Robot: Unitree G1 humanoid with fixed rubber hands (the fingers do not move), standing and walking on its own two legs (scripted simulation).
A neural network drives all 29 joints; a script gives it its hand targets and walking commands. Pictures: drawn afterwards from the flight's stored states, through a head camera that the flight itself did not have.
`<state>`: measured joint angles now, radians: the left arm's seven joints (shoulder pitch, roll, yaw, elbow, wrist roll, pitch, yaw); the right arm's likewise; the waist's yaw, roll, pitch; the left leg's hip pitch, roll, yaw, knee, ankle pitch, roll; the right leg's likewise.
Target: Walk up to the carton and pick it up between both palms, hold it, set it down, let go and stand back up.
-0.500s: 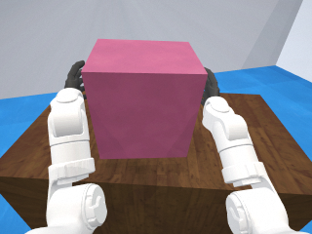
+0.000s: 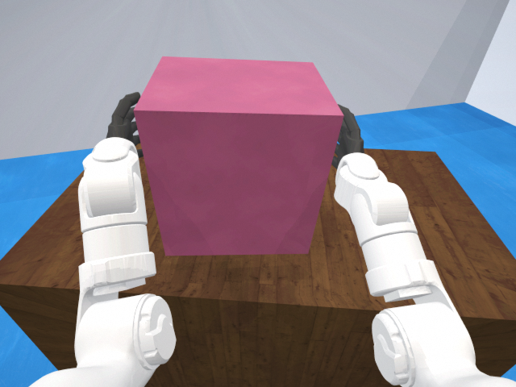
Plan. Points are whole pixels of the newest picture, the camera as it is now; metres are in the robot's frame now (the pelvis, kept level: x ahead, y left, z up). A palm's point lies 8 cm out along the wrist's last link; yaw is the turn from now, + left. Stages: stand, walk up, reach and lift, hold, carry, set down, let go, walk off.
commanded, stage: hold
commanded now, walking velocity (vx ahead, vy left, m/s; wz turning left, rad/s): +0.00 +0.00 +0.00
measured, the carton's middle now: (238, 159) +0.41 +0.01 +0.21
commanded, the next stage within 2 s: none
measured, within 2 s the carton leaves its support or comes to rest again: neither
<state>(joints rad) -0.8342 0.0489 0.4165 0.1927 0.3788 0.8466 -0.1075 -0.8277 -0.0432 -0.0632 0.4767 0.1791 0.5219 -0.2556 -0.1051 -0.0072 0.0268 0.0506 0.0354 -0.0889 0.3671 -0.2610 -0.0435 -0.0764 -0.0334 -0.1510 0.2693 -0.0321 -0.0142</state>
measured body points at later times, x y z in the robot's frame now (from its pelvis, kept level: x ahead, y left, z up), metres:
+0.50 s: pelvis +0.00 +0.00 +0.00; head -0.06 +0.01 +0.44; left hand +0.38 +0.17 +0.27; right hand +0.37 -0.15 +0.25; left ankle -0.02 +0.15 -0.74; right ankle +0.09 -0.12 -0.74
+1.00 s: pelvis +0.00 +0.00 +0.00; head -0.06 +0.01 +0.45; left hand +0.38 +0.17 +0.26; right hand +0.38 -0.15 +0.24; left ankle -0.02 +0.15 -0.74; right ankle +0.09 -0.12 -0.74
